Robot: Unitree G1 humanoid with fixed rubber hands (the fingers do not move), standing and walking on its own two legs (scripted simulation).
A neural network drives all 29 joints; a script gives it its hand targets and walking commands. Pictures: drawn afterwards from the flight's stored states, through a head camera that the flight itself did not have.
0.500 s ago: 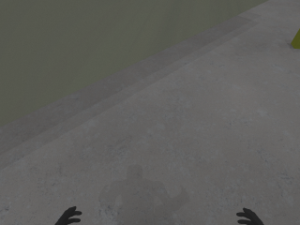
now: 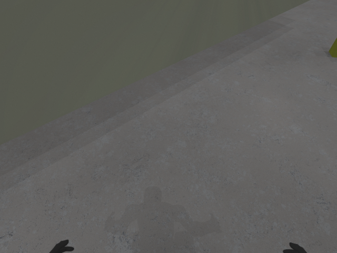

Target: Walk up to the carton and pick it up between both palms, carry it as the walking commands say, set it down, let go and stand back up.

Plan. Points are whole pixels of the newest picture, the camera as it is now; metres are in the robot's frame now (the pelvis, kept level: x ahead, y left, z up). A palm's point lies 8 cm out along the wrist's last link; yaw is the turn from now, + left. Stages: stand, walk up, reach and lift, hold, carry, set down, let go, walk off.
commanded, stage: stand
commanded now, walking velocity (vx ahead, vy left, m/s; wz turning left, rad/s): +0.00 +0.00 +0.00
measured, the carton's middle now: out of the picture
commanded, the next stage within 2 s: walk up in 0.82 s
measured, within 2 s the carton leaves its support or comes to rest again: neither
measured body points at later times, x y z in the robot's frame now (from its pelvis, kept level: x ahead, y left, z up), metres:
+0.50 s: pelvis +0.00 +0.00 +0.00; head +0.01 +0.00 +0.45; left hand +0.10 +0.32 -0.11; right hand +0.11 -0.31 -0.11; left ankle +0.00 +0.12 -0.74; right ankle +0.00 -0.12 -0.74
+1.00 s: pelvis +0.01 +0.00 +0.00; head +0.01 +0.00 +0.45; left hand +0.10 +0.32 -0.11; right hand +0.11 -0.31 -0.11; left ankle +0.00 +0.12 -0.74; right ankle +0.00 -0.12 -0.74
